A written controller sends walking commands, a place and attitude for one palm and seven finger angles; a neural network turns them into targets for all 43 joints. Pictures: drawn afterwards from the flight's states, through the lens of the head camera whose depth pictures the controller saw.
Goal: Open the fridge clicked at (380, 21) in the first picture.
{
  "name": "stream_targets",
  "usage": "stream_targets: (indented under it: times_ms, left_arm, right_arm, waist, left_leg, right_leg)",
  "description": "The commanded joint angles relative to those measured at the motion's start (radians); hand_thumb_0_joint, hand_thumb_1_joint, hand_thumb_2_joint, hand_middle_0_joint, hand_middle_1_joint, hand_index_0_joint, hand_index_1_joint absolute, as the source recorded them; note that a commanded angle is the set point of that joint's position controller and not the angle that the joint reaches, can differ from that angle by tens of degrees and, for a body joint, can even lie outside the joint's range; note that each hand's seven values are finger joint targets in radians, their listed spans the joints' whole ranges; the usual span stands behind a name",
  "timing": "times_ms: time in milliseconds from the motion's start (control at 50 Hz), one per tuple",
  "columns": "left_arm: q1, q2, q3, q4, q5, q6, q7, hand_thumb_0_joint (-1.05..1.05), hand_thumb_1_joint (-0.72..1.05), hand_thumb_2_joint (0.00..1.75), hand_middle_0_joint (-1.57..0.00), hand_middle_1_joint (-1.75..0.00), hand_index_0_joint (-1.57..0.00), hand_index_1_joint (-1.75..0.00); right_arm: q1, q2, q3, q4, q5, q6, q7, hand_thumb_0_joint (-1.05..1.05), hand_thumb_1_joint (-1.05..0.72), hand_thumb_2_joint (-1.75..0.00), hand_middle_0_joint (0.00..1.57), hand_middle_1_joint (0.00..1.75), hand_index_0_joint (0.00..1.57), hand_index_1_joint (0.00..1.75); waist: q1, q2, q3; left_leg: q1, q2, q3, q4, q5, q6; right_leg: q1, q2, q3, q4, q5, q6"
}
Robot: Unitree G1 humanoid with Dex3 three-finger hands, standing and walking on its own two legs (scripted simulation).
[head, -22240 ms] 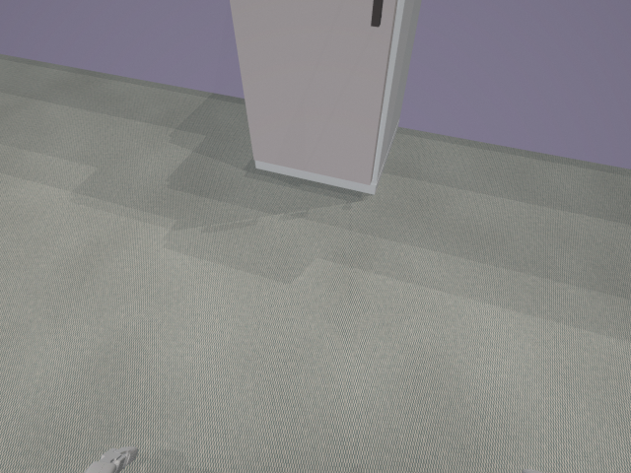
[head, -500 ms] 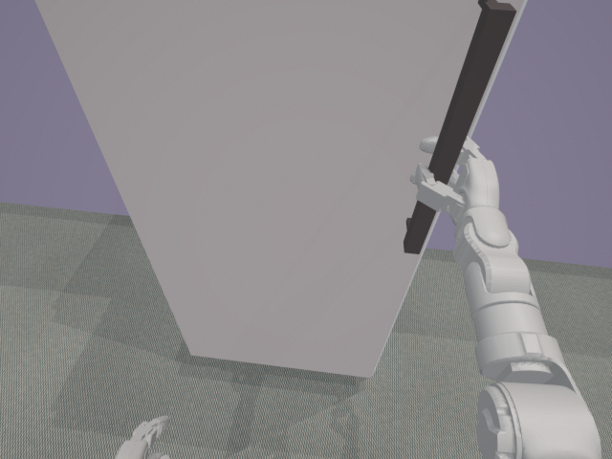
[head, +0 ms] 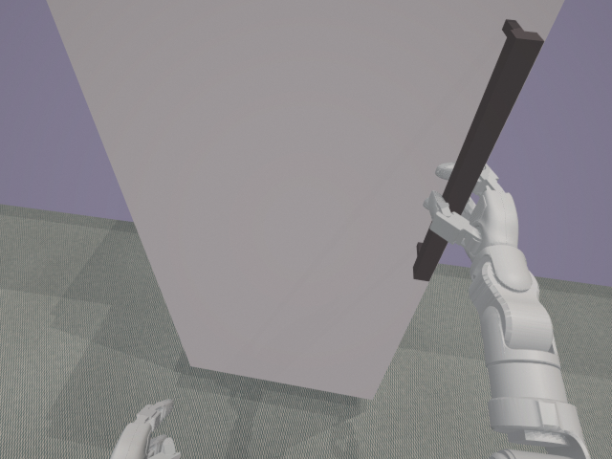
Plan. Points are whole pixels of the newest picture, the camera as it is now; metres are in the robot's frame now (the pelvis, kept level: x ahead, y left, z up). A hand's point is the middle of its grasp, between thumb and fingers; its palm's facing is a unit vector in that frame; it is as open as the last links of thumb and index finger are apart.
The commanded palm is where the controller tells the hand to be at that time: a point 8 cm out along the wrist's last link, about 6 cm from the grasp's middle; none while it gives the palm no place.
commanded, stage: grip the handle and tug to test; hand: right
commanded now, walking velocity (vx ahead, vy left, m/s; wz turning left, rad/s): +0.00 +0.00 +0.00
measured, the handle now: (457, 176) +0.44 -0.16 +0.19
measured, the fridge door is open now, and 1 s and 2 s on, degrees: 2 26 45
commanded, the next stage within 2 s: pull the door a little, standing still in 0.02 s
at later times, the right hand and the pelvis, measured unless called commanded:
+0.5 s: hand (432, 278) +0.28 -0.10 +0.16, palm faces +0.02 +1.00 -0.05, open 6.4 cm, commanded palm +0.25 -0.16 +0.16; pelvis -0.02 +0.01 +0.00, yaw -2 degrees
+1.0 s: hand (385, 374) +0.18 -0.05 +0.16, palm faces -0.02 +0.99 -0.16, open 7.0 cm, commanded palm +0.15 -0.10 +0.16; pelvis -0.10 +0.04 -0.01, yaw -8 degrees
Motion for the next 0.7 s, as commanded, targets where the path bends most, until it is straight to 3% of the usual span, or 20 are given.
stream_targets:
  times_ms: [0,100,120,140,200,220,240,380,400,420,440,460,480,500,540,620,680]
  left_arm:
    - [-0.14,0.106,0.031,-0.176,0.004,-0.035,0.0,0.0,0.9,0.9,-0.2,-0.3,-0.2,-0.3]
    - [-0.163,0.103,0.023,-0.162,0.003,-0.022,0.011,0.0,0.9,0.9,-0.2,-0.3,-0.2,-0.3]
    - [-0.165,0.1,0.019,-0.153,0.004,-0.021,0.014,0.0,0.9,0.9,-0.2,-0.3,-0.2,-0.3]
    - [-0.164,0.102,0.023,-0.152,0.003,-0.022,0.017,0.0,0.9,0.9,-0.2,-0.3,-0.2,-0.3]
    - [-0.183,0.093,0.017,-0.165,0.013,-0.021,0.014,0.0,0.9,0.9,-0.2,-0.3,-0.2,-0.3]
    - [-0.189,0.089,0.014,-0.166,0.011,-0.017,0.012,0.0,0.9,0.9,-0.2,-0.3,-0.2,-0.3]
    - [-0.186,0.095,0.015,-0.169,0.015,-0.012,0.011,0.0,0.9,0.9,-0.2,-0.3,-0.2,-0.3]
    - [-0.242,0.074,0.0,-0.224,0.015,0.0,-0.004,0.0,0.9,0.9,-0.2,-0.3,-0.2,-0.3]
    - [-0.251,0.071,-0.002,-0.225,0.014,0.002,-0.007,0.0,0.9,0.9,-0.2,-0.3,-0.2,-0.3]
    - [-0.258,0.072,-0.004,-0.229,0.014,0.001,-0.007,0.0,0.9,0.9,-0.2,-0.3,-0.2,-0.3]
    - [-0.223,0.086,-0.009,-0.249,0.028,0.011,0.019,0.0,0.9,0.9,-0.2,-0.3,-0.2,-0.3]
    - [-0.237,0.084,0.005,-0.203,0.046,0.027,0.021,0.0,0.9,0.9,-0.2,-0.3,-0.2,-0.3]
    - [-0.241,0.078,0.006,-0.209,0.048,0.036,0.017,0.0,0.9,0.9,-0.2,-0.3,-0.2,-0.3]
    - [-0.23,0.074,0.004,-0.217,0.048,0.046,0.012,0.0,0.9,0.9,-0.2,-0.3,-0.2,-0.3]
    - [-0.23,0.071,0.007,-0.225,0.051,0.057,0.015,0.0,0.9,0.9,-0.2,-0.3,-0.2,-0.3]
    - [-0.212,0.063,0.017,-0.244,0.053,0.063,0.015,0.0,0.9,0.9,-0.2,-0.3,-0.2,-0.3]
    - [-0.215,0.056,0.013,-0.254,0.057,0.059,0.018,0.0,0.9,0.9,-0.2,-0.3,-0.2,-0.3]
  right_arm:
    - [-0.223,-0.158,-0.055,-0.376,0.022,-0.041,0.018,0.0,-0.9,-0.9,0.45,1.4,0.45,1.4]
    - [-0.286,-0.133,-0.019,-0.389,0.017,0.018,0.001,0.0,-0.9,-0.9,0.45,1.4,0.45,1.4]
    - [-0.36,-0.089,0.039,-0.39,0.012,0.027,-0.003,0.0,-0.9,-0.9,0.45,1.4,0.45,1.4]
    - [-0.352,-0.094,0.028,-0.388,0.016,0.033,-0.012,0.0,-0.9,-0.9,0.45,1.4,0.45,1.4]
    - [-0.271,-0.081,0.033,-0.44,0.011,0.042,-0.022,0.0,-0.9,-0.9,0.45,1.4,0.45,1.4]
    - [-0.236,-0.062,0.052,-0.435,0.01,0.045,-0.018,0.0,-0.9,-0.9,0.45,1.4,0.45,1.4]
    - [-0.204,-0.073,0.046,-0.445,0.01,0.04,-0.018,0.0,-0.9,-0.9,0.45,1.4,0.45,1.4]
    - [0.003,-0.033,0.094,-0.619,0.019,0.024,-0.001,0.0,-0.9,-0.9,0.45,1.4,0.45,1.4]
    - [0.033,-0.023,0.11,-0.632,0.018,0.03,0.002,0.0,-0.9,-0.9,0.45,1.4,0.45,1.4]
    - [-0.006,-0.051,0.093,-0.696,0.021,0.029,-0.002,0.0,-0.9,-0.9,0.45,1.4,0.45,1.4]
    - [-0.231,-0.303,0.022,-0.753,-0.066,-0.108,-0.047,0.0,-0.9,-0.9,0.45,1.4,0.45,1.4]
    - [-0.044,-0.164,0.09,-0.617,-0.071,-0.148,-0.054,0.0,-0.9,-0.9,0.45,1.4,0.45,1.4]
    - [0.087,-0.101,0.146,-0.588,-0.078,-0.164,-0.051,0.0,-0.9,-0.9,0.45,1.4,0.45,1.4]
    - [0.126,-0.09,0.171,-0.617,-0.085,-0.182,-0.048,0.0,-0.9,-0.9,0.45,1.4,0.45,1.4]
    - [0.104,-0.12,0.169,-0.699,-0.09,-0.235,-0.049,0.0,-0.9,-0.9,0.45,1.4,0.45,1.4]
    - [0.162,-0.111,0.188,-0.785,-0.099,-0.306,-0.055,0.0,-0.9,-0.9,0.45,1.4,0.45,1.4]
    - [0.213,-0.096,0.209,-0.813,-0.108,-0.336,-0.061,0.0,-0.9,-0.9,0.45,1.4,0.45,1.4]
  waist:
    - [-0.079,0.064,-0.326]
    - [-0.051,0.058,-0.253]
    - [-0.029,0.042,-0.23]
    - [-0.031,0.07,-0.229]
    - [-0.056,0.038,-0.301]
    - [-0.056,0.035,-0.289]
    - [-0.062,0.065,-0.303]
    - [-0.082,0.092,-0.252]
    - [-0.079,0.091,-0.22]
    - [-0.08,0.076,-0.234]
    - [-0.014,0.042,-0.021]
    - [-0.02,0.105,-0.057]
    - [-0.025,0.119,-0.028]
    - [-0.022,0.132,-0.063]
    - [-0.012,0.089,-0.124]
    - [0.006,-0.006,-0.236]
    - [0.009,-0.042,-0.233]
  left_leg:
    - [0.2,0.03,-0.012,0.048,0.732,-0.017]
    - [0.137,0.024,-0.008,0.027,0.631,-0.016]
    - [0.108,0.024,-0.007,0.023,0.613,-0.017]
    - [0.106,0.023,-0.006,0.022,0.597,-0.019]
    - [0.147,0.032,-0.005,0.043,0.643,-0.016]
    - [0.143,0.033,-0.006,0.044,0.639,-0.017]
    - [0.158,0.033,-0.002,0.047,0.637,-0.016]
    - [0.149,0.032,-0.003,0.04,0.569,-0.016]
    - [0.133,0.031,-0.004,0.034,0.548,-0.018]
    - [0.137,0.031,-0.006,0.03,0.529,-0.016]
    - [-0.069,0.088,-0.102,-0.067,0.466,-0.061]
    - [-0.099,0.105,-0.089,-0.086,0.385,-0.068]
    - [-0.145,0.109,-0.098,-0.109,0.34,-0.086]
    - [-0.129,0.109,-0.081,-0.103,0.301,-0.085]
    - [-0.117,0.103,-0.056,-0.081,0.267,-0.067]
    - [-0.064,0.075,-0.032,-0.03,0.297,-0.065]
    - [-0.066,0.046,-0.013,0.01,0.181,-0.064]
  right_leg:
    - [0.1,0.014,0.048,0.034,0.563,-0.026]
    - [0.102,0.018,0.056,0.036,0.486,-0.027]
    - [0.109,0.019,0.058,0.039,0.477,-0.028]
    - [0.11,0.017,0.062,0.045,0.465,-0.029]
    - [0.124,0.027,0.068,0.048,0.498,-0.026]
    - [0.118,0.027,0.069,0.049,0.489,-0.024]
    - [0.118,0.026,0.074,0.048,0.496,-0.024]
    - [0.088,0.022,0.08,0.03,0.426,-0.027]
    - [0.079,0.02,0.078,0.027,0.4,-0.026]
    - [0.085,0.021,0.079,0.024,0.389,-0.027]
    - [0.037,-0.008,0.074,0.075,0.3,-0.043]
    - [0.035,-0.015,0.09,0.102,0.254,-0.047]
    - [0.038,-0.021,0.089,0.108,0.235,-0.05]
    - [0.052,-0.027,0.093,0.097,0.238,-0.044]
    - [0.092,-0.04,0.106,0.069,0.286,-0.041]
    - [0.144,-0.066,0.12,0.038,0.422,-0.04]
    - [0.114,-0.09,0.169,-0.02,0.398,-0.04]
